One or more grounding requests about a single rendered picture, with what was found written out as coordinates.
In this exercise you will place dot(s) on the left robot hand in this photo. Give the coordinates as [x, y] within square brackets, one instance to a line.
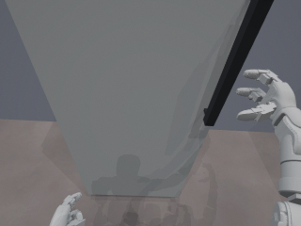
[63, 215]

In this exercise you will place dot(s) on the right robot hand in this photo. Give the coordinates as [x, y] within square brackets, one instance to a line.
[280, 96]

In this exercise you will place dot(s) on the robot right upper arm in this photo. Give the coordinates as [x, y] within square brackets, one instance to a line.
[286, 214]

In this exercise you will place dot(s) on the handle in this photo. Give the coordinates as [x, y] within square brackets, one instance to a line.
[250, 27]

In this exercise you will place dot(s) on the right robot forearm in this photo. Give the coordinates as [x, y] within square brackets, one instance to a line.
[287, 125]

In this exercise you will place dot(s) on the fridge door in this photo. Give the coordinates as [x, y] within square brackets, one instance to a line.
[128, 81]

